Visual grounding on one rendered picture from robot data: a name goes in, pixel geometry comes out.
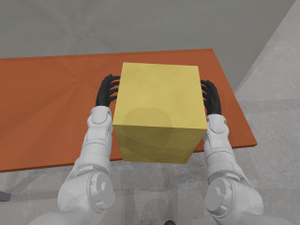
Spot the carton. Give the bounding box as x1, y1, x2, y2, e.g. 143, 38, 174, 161
112, 62, 208, 164

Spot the robot left forearm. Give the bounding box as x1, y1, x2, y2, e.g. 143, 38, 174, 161
57, 106, 113, 210

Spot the robot right upper arm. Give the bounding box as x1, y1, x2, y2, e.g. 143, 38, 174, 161
204, 176, 294, 225

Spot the table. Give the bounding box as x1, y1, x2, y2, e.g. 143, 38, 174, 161
0, 48, 258, 203

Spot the robot left upper arm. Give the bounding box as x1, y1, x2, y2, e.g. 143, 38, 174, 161
27, 171, 115, 225

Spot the left robot hand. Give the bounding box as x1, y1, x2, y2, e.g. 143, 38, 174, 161
95, 74, 121, 108

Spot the right robot hand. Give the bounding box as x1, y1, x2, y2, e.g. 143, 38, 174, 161
200, 80, 222, 115

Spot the robot right forearm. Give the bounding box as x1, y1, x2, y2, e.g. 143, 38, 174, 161
202, 113, 255, 189

